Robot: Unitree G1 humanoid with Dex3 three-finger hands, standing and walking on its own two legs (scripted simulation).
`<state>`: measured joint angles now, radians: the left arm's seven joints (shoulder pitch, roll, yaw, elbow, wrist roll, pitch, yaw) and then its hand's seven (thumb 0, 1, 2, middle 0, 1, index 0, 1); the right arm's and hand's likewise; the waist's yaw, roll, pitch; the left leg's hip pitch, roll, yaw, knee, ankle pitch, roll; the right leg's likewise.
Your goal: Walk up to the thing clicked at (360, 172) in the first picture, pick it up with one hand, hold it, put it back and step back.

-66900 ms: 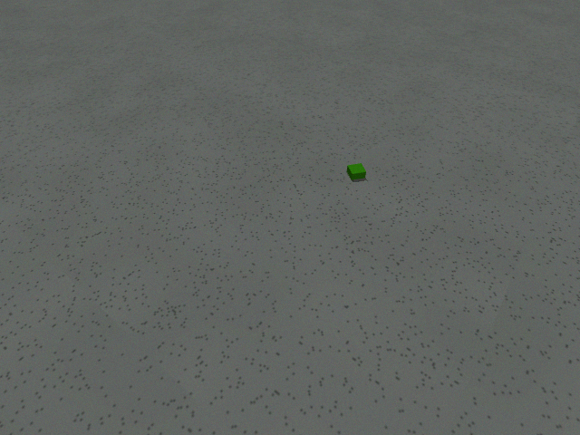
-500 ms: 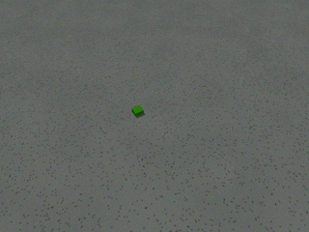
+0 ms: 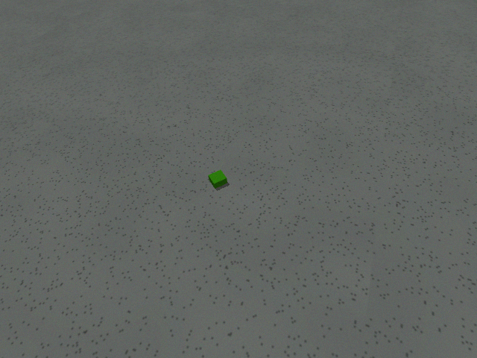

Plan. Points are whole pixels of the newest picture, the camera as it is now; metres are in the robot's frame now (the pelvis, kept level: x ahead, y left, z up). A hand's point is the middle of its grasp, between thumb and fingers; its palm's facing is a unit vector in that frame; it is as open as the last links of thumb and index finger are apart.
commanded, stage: step back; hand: left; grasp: from above
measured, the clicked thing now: (217, 179) +1.12 +0.22 -0.74
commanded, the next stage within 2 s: stand in 0.24 s
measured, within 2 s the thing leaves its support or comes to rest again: neither
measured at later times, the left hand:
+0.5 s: hand out of the picture +0.12 +0.27 -0.14, palm faces -0.02 -0.95 -0.32, open 7.4 cm
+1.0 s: hand out of the picture +0.11 +0.28 -0.13, palm faces -0.05 -0.94 -0.35, open 7.4 cm
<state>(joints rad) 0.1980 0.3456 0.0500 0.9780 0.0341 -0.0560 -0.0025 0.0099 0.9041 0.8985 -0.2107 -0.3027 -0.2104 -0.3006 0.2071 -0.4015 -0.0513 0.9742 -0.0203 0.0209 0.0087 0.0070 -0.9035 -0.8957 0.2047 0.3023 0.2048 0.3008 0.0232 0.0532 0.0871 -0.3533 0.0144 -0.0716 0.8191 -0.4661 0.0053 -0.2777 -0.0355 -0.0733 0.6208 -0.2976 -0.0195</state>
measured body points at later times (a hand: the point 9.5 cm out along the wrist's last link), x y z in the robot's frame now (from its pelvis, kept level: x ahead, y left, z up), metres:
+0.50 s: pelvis +0.03 +0.03 +0.01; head +0.05 +0.03 +0.46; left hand +0.12 +0.32 -0.12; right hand +0.14 -0.27 -0.11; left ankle +0.03 +0.16 -0.73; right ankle +0.03 -0.11 -0.73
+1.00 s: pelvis +0.02 +0.02 +0.02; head +0.03 +0.02 +0.47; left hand +0.11 +0.32 -0.11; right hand +0.09 -0.28 -0.12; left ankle +0.03 +0.16 -0.73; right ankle +0.03 -0.11 -0.73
